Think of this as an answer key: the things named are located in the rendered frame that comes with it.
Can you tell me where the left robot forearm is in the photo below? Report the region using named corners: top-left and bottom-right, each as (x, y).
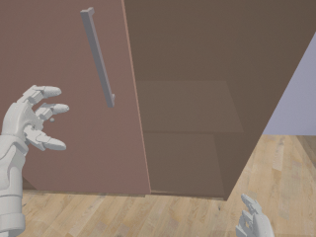
top-left (0, 134), bottom-right (29, 237)

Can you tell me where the robot left hand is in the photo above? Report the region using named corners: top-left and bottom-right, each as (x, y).
top-left (1, 85), bottom-right (69, 151)

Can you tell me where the wardrobe door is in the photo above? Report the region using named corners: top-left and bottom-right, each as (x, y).
top-left (0, 0), bottom-right (151, 195)
top-left (22, 176), bottom-right (28, 183)

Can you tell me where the handle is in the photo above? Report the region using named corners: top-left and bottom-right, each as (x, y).
top-left (80, 7), bottom-right (116, 108)

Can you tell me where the robot right hand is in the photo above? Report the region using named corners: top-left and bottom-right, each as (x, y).
top-left (235, 194), bottom-right (275, 237)

